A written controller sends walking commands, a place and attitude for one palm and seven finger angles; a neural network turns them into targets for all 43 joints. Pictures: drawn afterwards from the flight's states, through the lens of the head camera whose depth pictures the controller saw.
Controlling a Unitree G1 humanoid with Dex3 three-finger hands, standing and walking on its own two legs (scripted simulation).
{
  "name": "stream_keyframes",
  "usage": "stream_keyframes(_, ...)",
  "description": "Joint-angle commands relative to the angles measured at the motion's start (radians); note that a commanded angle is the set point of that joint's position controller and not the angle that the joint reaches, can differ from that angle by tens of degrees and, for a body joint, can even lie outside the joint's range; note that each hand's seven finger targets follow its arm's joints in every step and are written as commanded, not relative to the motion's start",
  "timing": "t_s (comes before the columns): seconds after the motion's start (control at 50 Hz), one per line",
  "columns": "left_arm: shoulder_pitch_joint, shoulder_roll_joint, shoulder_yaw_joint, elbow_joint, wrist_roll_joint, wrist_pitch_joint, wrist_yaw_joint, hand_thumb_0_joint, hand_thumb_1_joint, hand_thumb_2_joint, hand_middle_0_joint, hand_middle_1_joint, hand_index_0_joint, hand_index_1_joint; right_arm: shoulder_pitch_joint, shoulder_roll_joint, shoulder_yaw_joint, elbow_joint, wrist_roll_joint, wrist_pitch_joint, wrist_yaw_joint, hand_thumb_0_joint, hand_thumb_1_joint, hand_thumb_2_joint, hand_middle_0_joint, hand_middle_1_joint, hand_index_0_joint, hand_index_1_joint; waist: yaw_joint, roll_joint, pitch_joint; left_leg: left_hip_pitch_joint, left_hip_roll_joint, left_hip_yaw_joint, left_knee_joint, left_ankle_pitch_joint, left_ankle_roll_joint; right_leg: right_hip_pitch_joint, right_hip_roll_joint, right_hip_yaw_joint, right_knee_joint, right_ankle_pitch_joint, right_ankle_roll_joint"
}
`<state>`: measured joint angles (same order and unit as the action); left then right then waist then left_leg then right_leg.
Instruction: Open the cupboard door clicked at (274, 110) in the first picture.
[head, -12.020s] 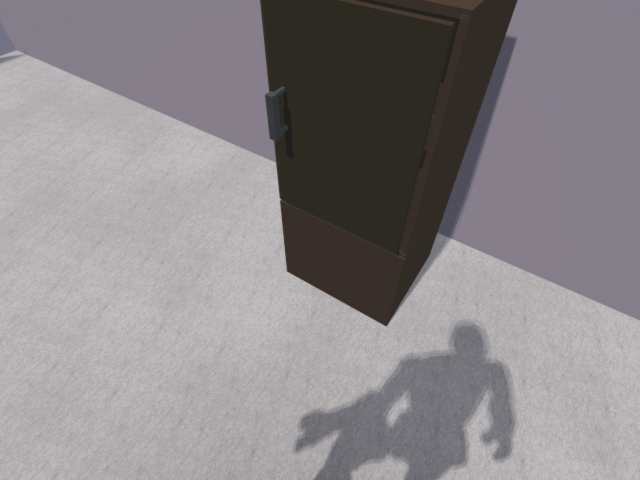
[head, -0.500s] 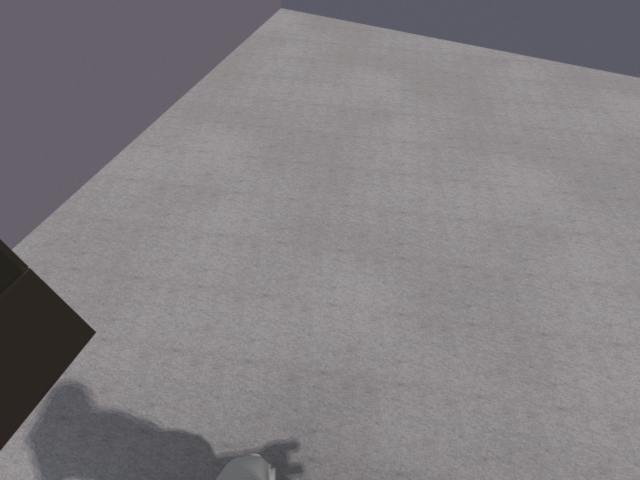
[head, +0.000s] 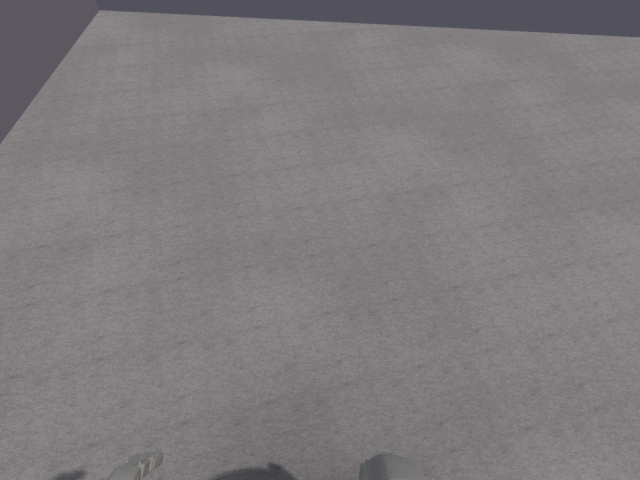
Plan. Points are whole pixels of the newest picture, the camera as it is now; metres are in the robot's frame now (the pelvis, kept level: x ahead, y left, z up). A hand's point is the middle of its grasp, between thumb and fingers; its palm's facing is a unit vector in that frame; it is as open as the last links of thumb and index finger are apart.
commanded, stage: turn to face it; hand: left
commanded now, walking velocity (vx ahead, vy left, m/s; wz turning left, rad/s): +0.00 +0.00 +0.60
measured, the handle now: out of the picture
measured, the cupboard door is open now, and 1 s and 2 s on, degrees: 0 0 0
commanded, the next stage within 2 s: none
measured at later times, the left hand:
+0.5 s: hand out of the picture +0.14 +0.20 -0.19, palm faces +0.20 -0.97 -0.16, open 7.3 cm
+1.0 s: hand out of the picture +0.09 +0.16 -0.15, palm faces +0.43 -0.86 -0.28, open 7.4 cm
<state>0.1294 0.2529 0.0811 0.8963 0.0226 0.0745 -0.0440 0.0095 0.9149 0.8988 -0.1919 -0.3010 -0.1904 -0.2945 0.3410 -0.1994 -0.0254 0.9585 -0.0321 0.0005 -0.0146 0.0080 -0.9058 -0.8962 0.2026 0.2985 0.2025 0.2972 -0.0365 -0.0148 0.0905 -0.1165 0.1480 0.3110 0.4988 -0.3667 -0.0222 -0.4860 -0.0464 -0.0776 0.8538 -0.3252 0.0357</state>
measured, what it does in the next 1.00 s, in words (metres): walks ahead, turning left: right foot, then left foot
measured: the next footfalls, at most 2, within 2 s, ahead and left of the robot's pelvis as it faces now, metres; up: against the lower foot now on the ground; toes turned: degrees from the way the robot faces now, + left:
right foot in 0.06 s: +0.09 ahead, -0.13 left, +0.00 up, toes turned -7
left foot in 0.44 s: +0.12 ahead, +0.10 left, +0.00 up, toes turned +16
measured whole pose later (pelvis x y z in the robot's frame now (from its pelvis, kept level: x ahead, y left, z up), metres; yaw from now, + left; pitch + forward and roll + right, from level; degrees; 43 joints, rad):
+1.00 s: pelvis +0.09 -0.06 +0.00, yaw +28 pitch +0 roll +0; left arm 0.18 0.19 0.03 0.89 0.02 0.03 0.02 0.01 0.91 0.90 -0.20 -0.30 -0.20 -0.30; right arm 0.19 -0.28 -0.09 0.91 -0.02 0.08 0.02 0.01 -0.91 -0.90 0.20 0.30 0.20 0.30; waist -0.03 0.04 0.08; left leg -0.51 -0.03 -0.05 1.02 -0.45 -0.04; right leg -0.25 -0.04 -0.06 0.56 -0.31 0.00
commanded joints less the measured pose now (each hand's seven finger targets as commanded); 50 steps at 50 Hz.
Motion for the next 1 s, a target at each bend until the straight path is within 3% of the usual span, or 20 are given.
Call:
stream_keyframes(0.0,0.051,0.039,0.000,-0.073,0.002,-0.048,0.013,0.000,0.900,0.900,-0.200,-0.300,-0.200,-0.300,-0.013,-0.212,-0.061,-0.050,0.007,-0.013,-0.012,0.000,-0.900,-0.900,0.200,0.300,0.200,0.300,0.051,0.154,-0.122,0.025,0.210,-0.099,0.054,0.732,0.079,0.211,0.044,-0.026,-0.259,0.081,-0.042)
stream_keyframes(0.02,0.169,0.079,0.008,-0.035,0.008,-0.063,0.023,0.000,0.900,0.900,-0.200,-0.300,-0.200,-0.300,-0.023,-0.201,-0.058,-0.051,0.019,-0.014,-0.008,0.000,-0.900,-0.900,0.200,0.300,0.200,0.300,0.109,0.059,-0.182,-0.079,0.151,-0.071,0.212,0.660,0.036,0.421,0.008,0.027,-0.399,0.272,-0.059)
stream_keyframes(0.04,0.280,0.200,0.030,0.000,0.020,-0.084,0.043,0.000,0.900,0.900,-0.200,-0.300,-0.200,-0.300,-0.020,-0.117,-0.038,-0.075,0.033,-0.013,-0.003,0.000,-0.900,-0.900,0.200,0.300,0.200,0.300,0.149,-0.250,-0.269,-0.353,-0.024,-0.035,0.490,0.078,-0.023,0.654,-0.273,0.373,-0.446,0.665,-0.159)
stream_keyframes(0.06,0.284,0.224,0.024,0.020,-0.004,-0.086,0.055,0.000,0.900,0.900,-0.200,-0.300,-0.200,-0.300,-0.024,-0.102,-0.027,-0.083,0.037,0.003,-0.012,0.000,-0.900,-0.900,0.200,0.300,0.200,0.300,0.120,-0.233,-0.296,-0.360,-0.069,-0.197,0.630,-0.298,-0.030,0.571,-0.384,0.403,-0.452,0.917,-0.241)
stream_keyframes(0.1,0.119,0.141,-0.005,-0.008,-0.002,-0.092,0.069,0.000,0.900,0.900,-0.200,-0.300,-0.200,-0.300,-0.013,-0.060,-0.015,-0.042,0.029,0.018,-0.010,0.000,-0.900,-0.900,0.200,0.300,0.200,0.300,0.059,-0.115,-0.188,-0.365,-0.035,-0.297,0.633,-0.200,-0.018,0.413,-0.308,0.269,-0.501,0.631,-0.244)
stream_keyframes(0.16,0.032,0.082,-0.033,-0.002,-0.006,-0.102,0.071,0.000,0.900,0.900,-0.200,-0.300,-0.200,-0.300,0.022,-0.066,-0.017,0.013,0.023,0.025,-0.002,0.000,-0.900,-0.900,0.200,0.300,0.200,0.300,0.008,-0.151,-0.171,-0.311,-0.035,-0.295,0.578,-0.090,-0.032,0.357,-0.247,0.096,-0.492,0.716,-0.194)
stream_keyframes(0.32,0.052,0.104,-0.003,0.026,0.002,-0.089,0.077,0.000,0.900,0.900,-0.200,-0.300,-0.200,-0.300,-0.064,-0.050,-0.026,-0.009,0.021,0.028,0.019,0.000,-0.900,-0.900,0.200,0.300,0.200,0.300,0.039,-0.129,-0.108,-0.317,-0.066,-0.205,0.301,-0.056,-0.044,0.403,-0.295,0.001,-0.463,0.603,-0.205)
stream_keyframes(0.38,0.046,0.099,0.009,0.024,-0.005,-0.078,0.079,0.000,0.900,0.900,-0.200,-0.300,-0.200,-0.300,-0.014,-0.067,-0.035,-0.013,0.014,0.024,0.024,0.000,-0.900,-0.900,0.200,0.300,0.200,0.300,0.008,-0.076,-0.119,-0.171,-0.080,-0.195,0.076,0.156,-0.027,0.336,-0.274,-0.060,-0.336,0.417,-0.128)
stream_keyframes(0.4,0.049,0.073,0.009,0.015,-0.010,-0.070,0.077,0.000,0.900,0.900,-0.200,-0.300,-0.200,-0.300,0.035,-0.110,-0.043,-0.008,0.011,0.017,0.025,0.000,-0.900,-0.900,0.200,0.300,0.200,0.300,-0.014,0.055,-0.150,-0.085,-0.034,-0.304,-0.018,0.366,0.008,0.258,-0.217,-0.093,-0.206,0.273,-0.070)
stream_keyframes(0.42,0.063,0.015,-0.001,-0.012,-0.021,-0.061,0.075,0.000,0.900,0.900,-0.200,-0.300,-0.200,-0.300,0.070,-0.204,-0.063,-0.020,0.001,0.010,0.017,0.000,-0.900,-0.900,0.200,0.300,0.200,0.300,-0.022,0.328,-0.144,-0.032,0.179,-0.630,-0.104,0.689,0.129,0.084,-0.080,-0.120,-0.025,-0.130,0.011)
stream_keyframes(0.44,0.008,0.016,-0.011,-0.048,-0.017,-0.052,0.078,0.000,0.900,0.900,-0.200,-0.300,-0.200,-0.300,0.087,-0.242,-0.074,-0.020,-0.002,0.015,0.002,0.000,-0.900,-0.900,0.200,0.300,0.200,0.300,-0.048,0.301,-0.149,-0.027,0.280,-0.745,-0.148,0.755,0.241,0.010,-0.031,-0.008,0.162,-0.373,0.013)
stream_keyframes(0.46,-0.033,0.026,-0.009,-0.067,-0.009,-0.046,0.074,0.000,0.900,0.900,-0.200,-0.300,-0.200,-0.300,0.074,-0.239,-0.073,-0.027,-0.001,0.013,-0.004,0.000,-0.900,-0.900,0.200,0.300,0.200,0.300,-0.039,0.171,-0.123,-0.069,0.261,-0.706,-0.161,0.559,0.253,-0.005,-0.049,0.054,0.246,-0.291,0.001)
stream_keyframes(0.56,0.006,0.045,0.005,-0.031,-0.002,-0.041,0.063,0.000,0.900,0.900,-0.200,-0.300,-0.200,-0.300,-0.059,-0.182,-0.054,-0.075,0.010,0.004,-0.019,0.000,-0.900,-0.900,0.200,0.300,0.200,0.300,0.017,0.164,-0.146,-0.013,0.104,-0.532,-0.137,0.593,0.164,-0.080,-0.036,0.102,0.293,-0.071,0.029)
stream_keyframes(0.72,-0.011,0.053,-0.006,-0.065,-0.007,-0.034,0.067,0.000,0.900,0.900,-0.200,-0.300,-0.200,-0.300,-0.083,-0.235,-0.078,-0.090,0.005,0.024,-0.003,0.000,-0.900,-0.900,0.200,0.300,0.200,0.300,-0.004,0.158,-0.154,-0.035,0.087,-0.600,-0.137,0.451,0.186,0.011,0.013,0.085,0.044,-0.107,0.037)
stream_keyframes(0.82,0.085,0.068,-0.004,-0.057,-0.012,-0.043,0.069,0.000,0.900,0.900,-0.200,-0.300,-0.200,-0.300,-0.165,-0.245,-0.088,-0.126,0.007,0.040,0.007,0.000,-0.900,-0.900,0.200,0.300,0.200,0.300,0.040,0.186,-0.138,-0.207,0.029,-0.630,-0.098,0.352,0.153,0.260,0.060,0.060,-0.225,-0.002,0.019)
stream_keyframes(0.86,0.169,0.151,0.015,-0.049,-0.001,-0.065,0.079,0.000,0.900,0.900,-0.200,-0.300,-0.200,-0.300,-0.185,-0.188,-0.082,-0.151,0.024,0.043,0.017,0.000,-0.900,-0.900,0.200,0.300,0.200,0.300,0.086,-0.009,-0.162,-0.413,-0.087,-0.547,0.087,0.139,0.064,0.501,-0.099,0.224,-0.546,0.025,-0.019)
stream_keyframes(0.88,0.164,0.234,0.030,-0.059,0.013,-0.074,0.083,0.000,0.900,0.900,-0.200,-0.300,-0.200,-0.300,-0.195,-0.127,-0.076,-0.176,0.028,0.040,0.020,0.000,-0.900,-0.900,0.200,0.300,0.200,0.300,0.092,-0.276,-0.136,-0.522,-0.230,-0.335,0.354,-0.190,-0.024,0.473,-0.382,0.512,-0.647,0.036,-0.139)
stream_keyframes(0.9,0.132,0.231,0.019,-0.072,0.004,-0.073,0.085,0.000,0.900,0.900,-0.200,-0.300,-0.200,-0.300,-0.202,-0.184,-0.086,-0.175,0.015,0.042,0.025,0.000,-0.900,-0.900,0.200,0.300,0.200,0.300,0.075,-0.199,-0.112,-0.471,-0.166,-0.368,0.558,-0.233,-0.015,0.315,-0.440,0.491,-0.643,0.065,-0.204)
stream_keyframes(0.92,0.046,0.202,0.004,-0.098,0.002,-0.069,0.081,0.000,0.900,0.900,-0.200,-0.300,-0.200,-0.300,-0.166,-0.164,-0.086,-0.171,0.011,0.050,0.036,0.000,-0.900,-0.900,0.200,0.300,0.200,0.300,0.021,-0.105,-0.082,-0.450,-0.155,-0.372,0.652,-0.152,-0.015,0.240,-0.372,0.370,-0.639,0.014,-0.201)
stream_keyframes(0.98,0.012,0.116,-0.013,-0.102,-0.005,-0.084,0.081,0.000,0.900,0.900,-0.200,-0.300,-0.200,-0.300,-0.163,-0.169,-0.080,-0.129,0.009,0.055,0.042,0.000,-0.900,-0.900,0.200,0.300,0.200,0.300,-0.001,-0.190,-0.068,-0.485,-0.108,-0.333,0.718,-0.050,-0.047,0.309,-0.264,0.182,-0.551,0.353,-0.161)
